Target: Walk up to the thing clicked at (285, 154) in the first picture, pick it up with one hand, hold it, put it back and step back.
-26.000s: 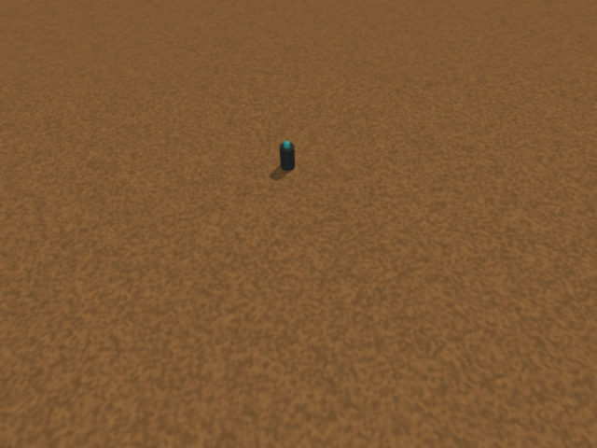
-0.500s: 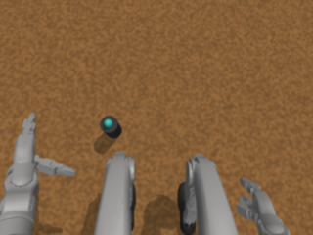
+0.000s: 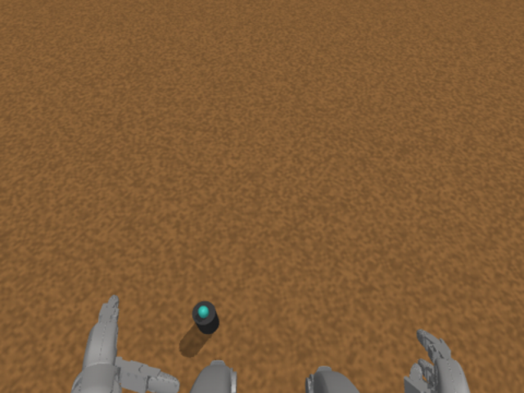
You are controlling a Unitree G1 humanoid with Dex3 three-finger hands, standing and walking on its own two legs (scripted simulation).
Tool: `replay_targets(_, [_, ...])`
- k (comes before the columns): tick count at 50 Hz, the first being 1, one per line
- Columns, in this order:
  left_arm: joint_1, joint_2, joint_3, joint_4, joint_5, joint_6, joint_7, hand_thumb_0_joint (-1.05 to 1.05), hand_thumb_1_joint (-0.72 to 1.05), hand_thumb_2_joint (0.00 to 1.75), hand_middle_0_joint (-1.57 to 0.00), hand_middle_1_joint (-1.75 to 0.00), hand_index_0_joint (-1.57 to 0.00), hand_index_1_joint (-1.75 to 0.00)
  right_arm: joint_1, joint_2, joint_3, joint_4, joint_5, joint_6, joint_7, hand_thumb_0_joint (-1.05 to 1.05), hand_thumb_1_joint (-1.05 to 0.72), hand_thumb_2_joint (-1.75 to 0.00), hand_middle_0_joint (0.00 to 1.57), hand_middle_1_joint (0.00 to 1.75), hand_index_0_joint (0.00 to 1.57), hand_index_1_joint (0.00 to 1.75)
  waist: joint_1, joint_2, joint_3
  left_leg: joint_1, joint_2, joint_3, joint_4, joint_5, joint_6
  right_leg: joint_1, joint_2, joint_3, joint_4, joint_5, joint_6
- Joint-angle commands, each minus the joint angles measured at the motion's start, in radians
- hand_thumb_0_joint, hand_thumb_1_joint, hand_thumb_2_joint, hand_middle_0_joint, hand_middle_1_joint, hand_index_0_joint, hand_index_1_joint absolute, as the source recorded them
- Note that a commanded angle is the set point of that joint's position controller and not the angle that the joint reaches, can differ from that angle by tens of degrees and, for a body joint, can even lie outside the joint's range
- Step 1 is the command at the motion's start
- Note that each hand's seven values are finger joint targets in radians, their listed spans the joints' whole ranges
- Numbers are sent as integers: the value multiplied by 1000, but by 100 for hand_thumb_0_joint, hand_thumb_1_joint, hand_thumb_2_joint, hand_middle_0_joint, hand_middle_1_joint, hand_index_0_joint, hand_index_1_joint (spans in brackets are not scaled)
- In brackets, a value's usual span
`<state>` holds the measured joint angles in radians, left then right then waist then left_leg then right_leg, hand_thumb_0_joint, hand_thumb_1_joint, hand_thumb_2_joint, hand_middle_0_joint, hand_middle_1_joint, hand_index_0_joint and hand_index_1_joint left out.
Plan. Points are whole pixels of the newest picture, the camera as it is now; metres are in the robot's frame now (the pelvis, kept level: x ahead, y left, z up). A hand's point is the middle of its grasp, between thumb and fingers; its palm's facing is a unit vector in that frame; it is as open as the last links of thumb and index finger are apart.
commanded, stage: home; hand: left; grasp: from the side
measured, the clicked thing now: (205, 316) +0.39 +0.20 -0.61
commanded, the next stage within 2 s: stand in 1.90 s
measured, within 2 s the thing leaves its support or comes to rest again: neither
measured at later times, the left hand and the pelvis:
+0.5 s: hand (138, 370) +0.17 +0.19 -0.02, palm faces +0.12 -0.95 -0.29, open 17.5 cm; pelvis +0.01 +0.00 +0.03, yaw +1 degrees
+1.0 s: hand (145, 376) +0.16 +0.18 -0.02, palm faces +0.11 -0.95 -0.29, open 17.4 cm; pelvis +0.00 -0.01 +0.04, yaw +1 degrees
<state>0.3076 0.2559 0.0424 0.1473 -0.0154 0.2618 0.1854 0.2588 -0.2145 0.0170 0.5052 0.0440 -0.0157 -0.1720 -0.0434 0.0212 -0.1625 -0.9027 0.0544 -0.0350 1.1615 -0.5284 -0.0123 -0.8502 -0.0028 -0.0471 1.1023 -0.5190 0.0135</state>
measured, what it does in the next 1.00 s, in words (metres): stands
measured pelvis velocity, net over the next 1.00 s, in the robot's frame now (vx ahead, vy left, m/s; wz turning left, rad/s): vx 0.00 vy -0.01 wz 0.02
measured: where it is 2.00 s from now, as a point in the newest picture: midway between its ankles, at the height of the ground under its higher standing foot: outside the picture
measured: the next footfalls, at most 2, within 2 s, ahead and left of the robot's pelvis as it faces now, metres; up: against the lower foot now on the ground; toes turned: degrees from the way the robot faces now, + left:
none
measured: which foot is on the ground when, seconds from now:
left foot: down 0.00-1.00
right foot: down 0.00-1.00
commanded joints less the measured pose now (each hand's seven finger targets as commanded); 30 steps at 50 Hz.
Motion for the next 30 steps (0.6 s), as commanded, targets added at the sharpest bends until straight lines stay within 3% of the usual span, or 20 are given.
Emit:
replay_targets(1, [74,85,19,-280,2,-8,20,0,-55,5,-5,-5,-5,-5,-26,-113,-43,-164,-8,-68,-28,0,-90,-90,20,30,20,30,13,71,-147,274,-31,12,-268,233,17,201,27,-21,-233,224,-27])
replay_targets(6, [147,55,-12,-344,4,3,7,0,-60,3,-4,-5,-4,-5,-32,-106,-38,-184,-17,-95,-33,0,-90,-90,20,30,20,30,13,12,-49,295,-24,-3,-330,218,17,222,35,-38,-278,198,-25])
replay_targets(14, [144,54,1,-356,9,-17,-21,0,-58,4,-5,-5,-5,-5,-34,-107,-39,-198,-28,-130,-29,0,-90,-90,20,30,20,30,2,-12,-6,313,-37,22,-341,229,21,259,29,-22,-329,209,-16])
replay_targets(16, [136,48,-1,-344,13,-24,-26,0,-56,5,-5,-5,-5,-5,-38,-105,-37,-194,-32,-138,-27,0,-90,-90,20,30,20,30,4,5,-11,320,-38,22,-351,207,19,266,28,-20,-330,189,-17])
replay_targets(17, [91,81,15,-437,12,-36,-25,0,-55,5,-5,-5,-5,-5,-29,-108,-40,-191,-33,-140,-27,0,-90,-90,20,30,20,30,9,34,-61,352,-39,27,-346,247,17,288,25,-15,-325,227,-19])
replay_targets(18, [112,71,9,-399,15,-34,-27,0,-55,6,-5,-5,-5,-5,-24,-107,-39,-187,-34,-142,-28,0,-90,-90,20,30,20,30,5,30,-81,362,-41,25,-341,271,16,300,24,-13,-322,248,-20])
replay_targets(20, [148,41,-15,-368,14,-30,-31,0,-57,4,-5,-5,-5,-5,-30,-102,-32,-183,-36,-148,-26,0,-90,-90,20,30,20,30,7,35,-69,367,-42,24,-344,271,15,302,25,-12,-322,248,-22])
replay_targets(24, [132,40,-11,-352,15,-30,-28,0,-54,6,-5,-6,-5,-6,-37,-107,-36,-171,-37,-153,-25,0,-90,-90,20,30,20,30,9,49,-57,376,-36,12,-361,274,9,302,30,-21,-323,242,-25])
replay_targets(25, [103,68,7,-389,15,-35,-26,0,-57,4,-5,-5,-5,-5,-34,-107,-36,-169,-36,-153,-27,0,-90,-90,20,30,20,30,13,62,-62,383,-35,14,-364,286,7,307,30,-24,-323,254,-25])
replay_targets(26, [139,50,-3,-338,15,-32,-29,0,-59,3,-5,-5,-4,-5,-43,-105,-32,-175,-35,-153,-26,0,-90,-90,20,30,20,30,14,36,-42,369,-36,8,-370,259,9,304,29,-25,-331,228,-23])
replay_targets(27, [85,82,13,-447,12,-42,-26,0,-59,3,-4,-5,-4,-5,-39,-110,-38,-176,-36,-154,-28,0,-90,-90,20,30,20,30,22,58,-82,387,-37,13,-363,298,9,320,28,-25,-329,264,-25])
replay_targets(29, [159,56,8,-343,14,-36,-29,0,-60,3,-4,-5,-4,-5,-27,-109,-39,-160,-37,-153,-28,0,-90,-90,20,30,20,30,23,18,-55,378,-36,16,-356,322,10,323,31,-26,-329,285,-23])
replay_targets(30, [216,15,-18,-248,14,-27,-35,0,-59,3,-4,-5,-4,-5,-38,-100,-29,-163,-35,-153,-25,0,-90,-90,20,30,20,30,13,-2,-2,351,-40,21,-355,290,14,302,29,-22,-341,261,-21])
